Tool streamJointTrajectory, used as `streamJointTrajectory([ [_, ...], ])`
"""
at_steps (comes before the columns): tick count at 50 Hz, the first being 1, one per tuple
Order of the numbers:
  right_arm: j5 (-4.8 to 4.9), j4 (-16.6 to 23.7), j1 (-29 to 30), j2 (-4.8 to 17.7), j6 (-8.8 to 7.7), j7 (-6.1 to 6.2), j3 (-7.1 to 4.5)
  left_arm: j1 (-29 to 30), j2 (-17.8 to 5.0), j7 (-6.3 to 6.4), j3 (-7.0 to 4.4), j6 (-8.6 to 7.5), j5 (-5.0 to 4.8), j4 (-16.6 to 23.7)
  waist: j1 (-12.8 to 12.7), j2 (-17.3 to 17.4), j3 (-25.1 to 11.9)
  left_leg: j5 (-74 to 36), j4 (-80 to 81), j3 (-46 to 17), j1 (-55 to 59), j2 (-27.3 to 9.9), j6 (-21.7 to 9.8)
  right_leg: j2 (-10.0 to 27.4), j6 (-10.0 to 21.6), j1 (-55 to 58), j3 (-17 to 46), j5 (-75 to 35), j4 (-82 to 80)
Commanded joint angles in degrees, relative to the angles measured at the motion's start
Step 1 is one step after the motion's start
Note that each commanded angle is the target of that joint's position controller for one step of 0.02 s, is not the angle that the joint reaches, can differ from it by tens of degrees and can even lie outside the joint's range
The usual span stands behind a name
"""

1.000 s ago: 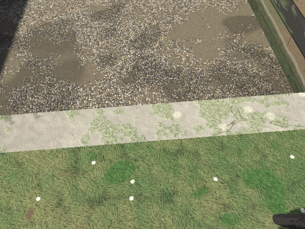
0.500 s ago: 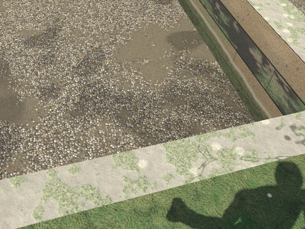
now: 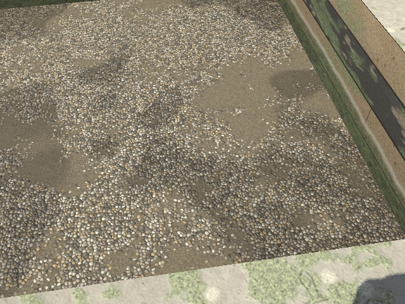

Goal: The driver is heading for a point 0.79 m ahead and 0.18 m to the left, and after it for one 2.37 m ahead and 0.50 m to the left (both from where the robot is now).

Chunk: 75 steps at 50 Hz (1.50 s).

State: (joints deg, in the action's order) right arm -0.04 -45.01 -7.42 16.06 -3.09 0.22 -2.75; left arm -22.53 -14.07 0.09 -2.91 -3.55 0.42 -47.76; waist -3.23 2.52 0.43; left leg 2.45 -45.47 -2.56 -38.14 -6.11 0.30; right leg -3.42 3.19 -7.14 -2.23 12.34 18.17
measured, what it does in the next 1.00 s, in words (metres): walks ahead: left foot, then right foot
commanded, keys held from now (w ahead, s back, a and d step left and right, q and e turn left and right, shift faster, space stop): w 0.62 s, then w+q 0.38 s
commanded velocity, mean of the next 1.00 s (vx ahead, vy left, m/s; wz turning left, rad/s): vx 0.50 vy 0.00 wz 0.11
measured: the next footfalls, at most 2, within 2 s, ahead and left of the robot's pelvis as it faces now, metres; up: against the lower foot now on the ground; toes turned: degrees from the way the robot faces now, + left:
left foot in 0.16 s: +0.25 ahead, +0.14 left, +0.00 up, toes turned +2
right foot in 0.68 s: +0.46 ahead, -0.12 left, +0.00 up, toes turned +1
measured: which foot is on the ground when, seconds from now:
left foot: up 0.00-0.14, down 0.16-0.70, up 0.72-1.00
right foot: down 0.00-0.18, up 0.20-0.66, down 0.68-1.00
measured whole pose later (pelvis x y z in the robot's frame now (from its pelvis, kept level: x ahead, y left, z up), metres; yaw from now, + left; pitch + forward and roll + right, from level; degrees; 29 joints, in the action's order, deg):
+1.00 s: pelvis +0.36 -0.02 -0.01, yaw +9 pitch +0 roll -2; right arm -0.4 -41.0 -15.2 15.0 5.3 3.6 -1.9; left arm -11.0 -11.2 -0.2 -0.9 -0.1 2.6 -44.6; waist 0.1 2.4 3.6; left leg 19.6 -47.0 -4.4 -26.0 -3.1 0.4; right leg 1.3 1.6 -16.9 -9.0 10.3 27.4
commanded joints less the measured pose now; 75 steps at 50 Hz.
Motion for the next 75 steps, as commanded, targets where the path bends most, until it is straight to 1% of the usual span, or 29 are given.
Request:
streamJointTrajectory([
  [1,0.05,2.84,1.69,1.30,-0.40,-0.67,0.03,0.39,-8.85,0.60,-1.99,-0.61,-0.44,2.02,1.59,-6.52,1.29,-8.07,7.14,1.61,7.09,1.94,-0.38,13.67,8.81,-4.75,6.50,-18.86,-4.04],
  [5,0.59,4.64,4.75,1.63,-0.06,-1.12,-0.05,-2.91,-8.96,0.89,-2.28,0.79,-1.58,-0.13,0.74,-6.54,2.52,-1.02,11.01,2.38,6.96,3.45,-2.69,16.84,8.75,0.45,9.00,-18.93,0.86],
  [8,-0.21,1.55,-6.90,5.05,0.20,-0.79,-1.87,-1.81,-8.77,1.82,-2.11,2.19,-2.17,-0.34,6.23,-5.38,-2.92,-3.80,15.54,4.71,23.50,5.85,-6.49,13.09,5.56,0.06,6.73,-27.80,13.57],
  [9,-0.75,-0.17,-16.15,9.01,0.18,-0.49,-3.19,-2.51,-6.73,2.00,-1.21,2.00,-1.54,0.71,9.00,1.12,-10.16,-14.12,14.50,-5.76,38.95,-3.14,-10.27,7.74,2.16,-9.52,2.93,-15.67,31.22],
  [10,0.38,-1.55,-21.69,11.59,0.75,-0.99,-3.68,-9.46,-0.65,1.35,0.58,0.97,-1.39,0.21,8.52,13.98,-16.93,-1.79,20.51,-28.10,54.47,-15.00,-19.56,-1.31,-1.65,-28.21,3.00,19.39,52.80],
  [11,1.16,-1.26,-21.31,7.84,1.02,-1.40,-2.73,-7.58,-4.16,0.89,-0.45,0.29,-2.69,0.21,9.42,9.90,-16.25,19.45,26.64,-36.94,52.16,-15.16,-18.84,-0.40,-1.13,-35.28,11.11,23.75,59.92],
  [12,0.72,-0.31,-16.92,5.62,1.10,-1.26,-2.23,-0.74,-7.23,1.09,-1.54,0.11,-3.75,2.14,8.97,7.71,-7.00,24.60,28.61,-31.20,44.67,-13.52,-16.52,1.55,-0.79,-39.93,10.18,19.69,61.69],
  [16,-1.61,1.52,-7.28,0.08,0.35,-0.96,-0.67,-0.37,-5.13,2.18,-1.89,2.46,-1.59,2.10,1.95,5.02,-0.48,22.90,32.92,-16.39,23.03,-5.84,-12.74,7.31,-1.48,-30.22,8.02,5.98,51.22],
  [24,-0.77,-1.30,-13.33,4.59,-0.43,0.86,-2.45,9.07,-2.63,2.00,-0.54,2.07,-0.31,4.07,3.71,1.25,1.59,11.34,32.74,-10.54,24.36,-5.92,-12.15,9.72,-2.49,-33.46,7.93,-11.67,29.41],
  [29,0.25,-3.93,-17.61,5.64,1.98,1.19,-2.71,15.21,-3.36,0.86,0.30,1.73,-0.26,6.12,7.42,1.63,3.84,5.97,29.17,-6.13,22.85,-4.90,-11.42,7.19,-2.80,-25.83,4.43,-11.83,19.67],
  [33,0.42,-4.92,-18.30,5.18,4.85,2.13,-2.15,11.28,-4.41,-0.44,0.26,1.00,-0.24,6.55,4.56,3.48,2.37,-1.47,21.17,-9.20,28.60,-6.55,-10.05,6.34,0.14,-19.96,3.46,-6.74,13.73],
  [35,0.34,-4.41,-17.00,3.85,5.29,2.35,-1.35,0.28,-8.26,-0.52,-1.30,0.50,0.64,3.38,0.15,-4.28,-4.89,9.07,6.48,-4.25,22.39,2.02,-6.24,10.35,1.68,-2.11,8.84,-19.51,12.02],
  [36,0.80,-3.01,-22.03,-2.82,5.33,2.28,0.28,-5.50,-10.88,-1.08,-2.16,1.35,0.26,2.02,-0.26,-18.95,-10.72,26.03,-14.66,1.57,6.92,10.10,-1.96,20.99,9.04,12.47,24.84,-4.84,7.92],
  [37,2.15,-1.98,-19.67,0.28,4.73,2.46,-0.21,-7.12,-9.35,-1.63,-2.03,1.80,-0.37,2.28,-2.63,-21.93,-10.43,34.94,-27.05,-3.03,-1.95,11.24,-1.52,24.74,11.15,11.11,37.69,13.34,-0.51],
  [38,2.87,-0.92,-16.20,3.80,4.31,2.59,-1.43,-3.50,-7.73,-1.50,-1.44,1.80,-0.59,3.34,-1.92,-15.22,-4.94,30.44,-33.41,-5.65,-5.69,9.34,-1.65,24.16,9.38,6.60,34.72,17.24,-1.48],
  [40,0.98,-1.41,-16.49,2.48,5.16,3.77,-1.42,7.87,-5.25,-2.08,-0.30,1.11,1.70,6.61,2.40,-9.34,-1.70,26.24,-33.23,-5.31,1.89,7.65,-0.87,22.09,7.75,-7.43,20.54,-4.63,-0.53],
  [44,0.33,0.18,-17.36,2.18,7.47,4.80,-1.50,13.40,-3.81,-1.36,0.40,0.11,1.94,7.85,5.61,-9.80,-4.47,23.54,-19.03,-5.59,10.42,4.29,0.83,19.49,7.92,-7.06,9.29,-21.40,0.27],
  [47,-0.78,6.09,-11.32,-0.68,7.76,4.25,0.82,13.22,-5.36,-0.15,-0.14,1.79,2.26,7.13,4.39,-9.40,-3.97,17.22,-0.85,-2.83,12.53,2.07,0.11,18.09,7.15,-3.60,3.94,-25.87,1.12],
  [53,-1.88,13.03,-9.53,-0.40,9.05,1.32,2.45,19.29,-6.80,0.50,0.08,5.50,0.83,8.91,5.46,-7.39,-4.97,9.96,10.11,2.30,23.01,3.60,-2.39,17.59,3.53,-5.69,1.32,0.49,3.28],
  [55,-2.70,14.32,-11.39,3.62,8.96,1.14,1.80,19.91,-5.58,0.51,0.46,5.41,1.27,10.07,4.59,1.47,-2.90,1.82,15.07,-4.13,24.10,1.99,-6.55,9.58,-0.91,-8.69,-4.28,6.17,15.03],
  [56,-1.86,15.21,-11.00,9.58,9.08,0.97,0.19,20.79,-3.65,0.46,1.34,5.13,1.74,13.11,4.49,13.61,-0.87,16.40,23.69,-19.50,22.37,-1.81,-12.26,2.75,-4.42,-15.18,-6.69,10.10,23.55],
  [57,-1.79,17.29,-9.28,11.47,9.09,1.12,-0.51,25.62,-5.86,0.47,1.25,4.29,0.85,15.52,7.12,15.55,2.86,18.84,29.33,-28.45,24.92,-6.18,-15.55,1.57,-5.80,-24.88,-2.57,13.54,30.87],
  [59,-3.14,20.19,-6.24,9.12,8.23,2.00,0.60,26.10,-8.09,-0.21,0.71,2.97,0.07,17.71,5.74,11.74,-0.24,4.67,26.37,-28.73,28.75,-7.97,-16.74,1.13,-7.18,-32.93,5.02,17.43,46.29],
  [63,-1.98,24.16,2.56,5.65,9.41,1.91,2.53,24.38,-3.85,-1.34,4.10,2.55,3.29,19.77,2.36,6.43,-6.89,-7.08,20.29,-17.58,26.66,-1.20,-9.47,4.30,-6.64,-19.78,5.00,11.65,27.09],
  [67,-0.77,25.29,4.32,6.17,9.48,1.09,2.96,21.61,-4.56,-2.31,4.99,3.18,4.04,19.09,1.70,4.15,-9.90,3.35,21.17,-20.70,21.55,0.38,-7.92,2.97,-4.95,-1.56,1.40,-6.07,12.10],
  [69,-0.71,25.47,2.46,4.20,8.47,0.43,4.00,19.87,-6.97,-2.47,5.06,3.69,5.70,20.51,2.50,-4.98,-10.59,22.20,15.48,-17.45,13.52,5.16,-3.71,11.42,-0.99,7.61,6.90,-12.18,10.37],
  [70,0.06,26.66,1.61,3.64,7.95,-0.41,4.43,23.89,-9.50,-2.42,4.64,4.10,5.35,21.20,4.58,-14.93,-7.26,22.03,13.02,-11.75,11.24,6.78,-1.15,14.09,1.87,1.81,14.37,6.93,3.41],
  [72,0.43,27.32,5.87,6.03,6.70,-0.90,3.78,27.88,-8.85,-1.64,4.95,4.71,3.98,23.17,3.87,-12.99,0.61,16.90,12.23,-8.03,10.45,6.43,0.34,14.59,2.76,-4.92,17.00,18.42,-3.09],
  [75,-0.38,26.31,4.75,5.70,6.10,-0.19,4.15,23.54,-11.18,0.04,4.10,4.63,2.14,21.35,2.84,-8.48,0.48,15.41,10.91,-4.73,10.90,4.85,-0.15,15.25,3.84,-2.48,14.81,15.32,-3.49],
])
Keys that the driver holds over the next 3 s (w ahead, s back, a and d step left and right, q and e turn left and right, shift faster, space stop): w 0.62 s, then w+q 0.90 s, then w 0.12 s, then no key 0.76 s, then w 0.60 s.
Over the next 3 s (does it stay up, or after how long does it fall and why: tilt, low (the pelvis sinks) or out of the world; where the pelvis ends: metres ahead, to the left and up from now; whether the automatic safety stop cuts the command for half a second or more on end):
stays up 0.44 0.02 0.00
